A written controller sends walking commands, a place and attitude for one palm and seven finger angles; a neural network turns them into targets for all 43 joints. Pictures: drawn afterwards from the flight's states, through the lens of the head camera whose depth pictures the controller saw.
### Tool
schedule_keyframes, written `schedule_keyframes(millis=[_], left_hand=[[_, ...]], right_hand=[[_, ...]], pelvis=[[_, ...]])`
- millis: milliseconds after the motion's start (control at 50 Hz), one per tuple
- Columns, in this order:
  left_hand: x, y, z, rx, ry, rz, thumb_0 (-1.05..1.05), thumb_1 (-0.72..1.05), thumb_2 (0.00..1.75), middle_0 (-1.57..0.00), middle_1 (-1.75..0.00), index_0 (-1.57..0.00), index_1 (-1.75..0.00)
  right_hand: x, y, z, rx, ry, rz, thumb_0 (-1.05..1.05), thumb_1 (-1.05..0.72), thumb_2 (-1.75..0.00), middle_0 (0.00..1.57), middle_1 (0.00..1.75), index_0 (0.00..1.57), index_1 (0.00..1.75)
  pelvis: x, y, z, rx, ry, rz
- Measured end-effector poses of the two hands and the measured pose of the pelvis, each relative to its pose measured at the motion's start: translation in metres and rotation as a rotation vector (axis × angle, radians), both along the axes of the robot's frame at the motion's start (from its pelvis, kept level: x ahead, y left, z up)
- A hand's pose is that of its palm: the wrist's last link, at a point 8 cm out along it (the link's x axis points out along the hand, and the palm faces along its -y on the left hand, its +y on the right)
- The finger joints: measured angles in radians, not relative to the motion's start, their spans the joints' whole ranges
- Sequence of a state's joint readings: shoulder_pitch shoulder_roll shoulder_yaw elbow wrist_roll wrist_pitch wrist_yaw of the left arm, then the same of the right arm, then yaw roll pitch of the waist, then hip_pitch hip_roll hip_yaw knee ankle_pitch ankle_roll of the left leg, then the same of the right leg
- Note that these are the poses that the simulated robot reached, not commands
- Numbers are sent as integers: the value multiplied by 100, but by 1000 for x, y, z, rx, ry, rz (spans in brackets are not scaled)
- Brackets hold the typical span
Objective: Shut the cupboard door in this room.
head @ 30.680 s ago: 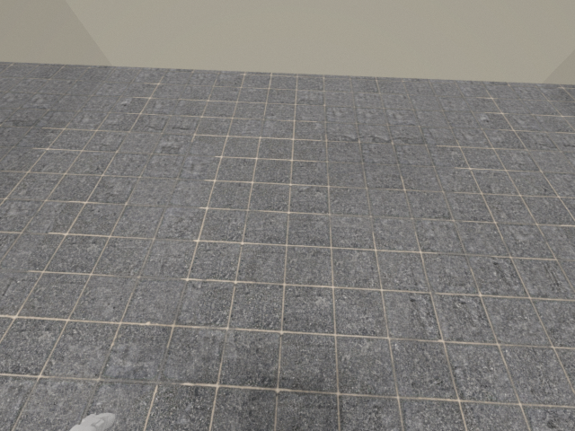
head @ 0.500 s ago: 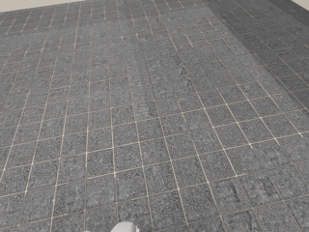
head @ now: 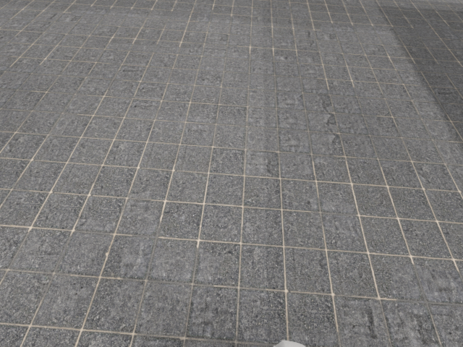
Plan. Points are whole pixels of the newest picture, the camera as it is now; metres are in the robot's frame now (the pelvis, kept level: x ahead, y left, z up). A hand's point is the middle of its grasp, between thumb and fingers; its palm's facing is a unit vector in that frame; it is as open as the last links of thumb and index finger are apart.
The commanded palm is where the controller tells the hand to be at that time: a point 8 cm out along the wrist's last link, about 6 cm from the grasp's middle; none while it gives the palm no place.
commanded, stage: turn or walk to find it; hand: left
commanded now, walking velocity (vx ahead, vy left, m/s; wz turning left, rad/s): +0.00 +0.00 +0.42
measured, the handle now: out of the picture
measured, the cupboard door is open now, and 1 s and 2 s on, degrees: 87 87 87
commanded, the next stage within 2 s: none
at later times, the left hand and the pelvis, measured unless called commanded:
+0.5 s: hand out of the picture -0.01 +0.16 -0.16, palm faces +0.25 -0.93 -0.25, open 7.3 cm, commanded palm none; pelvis -0.01 -0.04 +0.00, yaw +14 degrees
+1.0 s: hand out of the picture -0.02 +0.20 -0.16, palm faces +0.44 -0.86 -0.25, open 7.3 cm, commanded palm none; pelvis -0.02 -0.02 +0.00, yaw +26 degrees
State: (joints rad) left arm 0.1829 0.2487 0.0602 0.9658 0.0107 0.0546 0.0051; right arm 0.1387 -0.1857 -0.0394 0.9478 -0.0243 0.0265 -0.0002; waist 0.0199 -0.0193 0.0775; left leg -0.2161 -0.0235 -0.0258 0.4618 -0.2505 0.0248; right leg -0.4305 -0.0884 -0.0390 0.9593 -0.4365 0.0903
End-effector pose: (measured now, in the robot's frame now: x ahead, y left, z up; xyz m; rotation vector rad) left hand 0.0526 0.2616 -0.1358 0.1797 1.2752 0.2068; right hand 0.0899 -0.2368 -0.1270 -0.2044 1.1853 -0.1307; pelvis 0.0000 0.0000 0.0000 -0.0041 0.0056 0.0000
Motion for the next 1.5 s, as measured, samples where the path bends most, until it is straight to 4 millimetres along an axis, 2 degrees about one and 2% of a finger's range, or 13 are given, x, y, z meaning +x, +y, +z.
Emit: schedule_keyframes(millis=[160,260,380,500,620,700,880,1040,1120,1220,1320,1400,1500], left_hand=[[23,-38,10,34,-119,-4,0,91,90,-20,-29,-20,-30],[4,-56,22,40,-124,48,0,91,90,-21,-29,-20,-30],[-30,-64,21,28,-71,118,0,91,90,-21,-29,-21,-30],[-76,-54,9,8,-3,210,0,91,90,-21,-29,-21,-30],[-129,-26,-18,-18,64,324,0,91,90,-21,-29,-21,-30],[-147,-12,-20,-20,106,370,1,91,90,-21,-29,-20,-30],[-126,-4,-2,-6,-6,404,1,91,90,-20,-29,-20,-30],[-90,-27,9,40,-109,400,0,91,90,-20,-29,-20,-30],[-91,-48,16,67,-138,418,0,91,90,-20,-29,-20,-30],[-113,-71,22,60,-100,487,0,91,90,-21,-29,-20,-30],[-142,-87,19,36,-59,557,0,91,90,-21,-29,-21,-30],[-175,-95,11,10,-16,622,0,91,90,-21,-29,-21,-30],[-226,-96,-9,-25,39,716,0,91,90,-21,-29,-21,-30]], right_hand=[[-21,-28,-32,54,79,-3,1,-91,-90,20,30,20,30],[-25,-45,-32,55,138,29,1,-91,-90,20,30,20,30],[-18,-51,-25,40,170,86,1,-91,-90,20,30,20,30],[10,-35,-19,9,156,180,1,-91,-90,20,30,19,30],[52,7,-14,-32,43,300,1,-91,-90,20,30,19,30],[65,31,-1,-40,-15,348,1,-91,-90,20,30,20,30],[62,47,3,-13,3,400,1,-91,-90,20,30,20,30],[52,16,-23,22,85,398,1,-91,-90,20,30,20,30],[54,-3,-35,26,129,411,1,-91,-90,20,30,20,30],[62,-13,-29,16,161,458,1,-91,-90,20,30,20,30],[72,-9,-23,-7,181,518,1,-91,-90,20,30,20,30],[85,10,-19,-25,163,585,1,-91,-90,20,30,19,30],[105,55,-13,-38,71,686,1,-91,-90,20,30,19,30]], pelvis=[[-3,-29,-11,19,2,73],[-4,-41,-4,40,-6,130],[-5,-46,2,55,-3,189],[-8,-37,0,43,6,245],[-15,-13,-15,6,8,312],[-19,-5,-10,2,-5,334],[-20,-5,1,-4,-5,402],[-13,-32,-8,20,5,470],[-10,-46,-10,27,-4,518],[-8,-54,-1,46,-2,572],[-8,-55,2,52,7,621],[-13,-51,0,43,10,660],[-27,-37,-9,17,4,714]])
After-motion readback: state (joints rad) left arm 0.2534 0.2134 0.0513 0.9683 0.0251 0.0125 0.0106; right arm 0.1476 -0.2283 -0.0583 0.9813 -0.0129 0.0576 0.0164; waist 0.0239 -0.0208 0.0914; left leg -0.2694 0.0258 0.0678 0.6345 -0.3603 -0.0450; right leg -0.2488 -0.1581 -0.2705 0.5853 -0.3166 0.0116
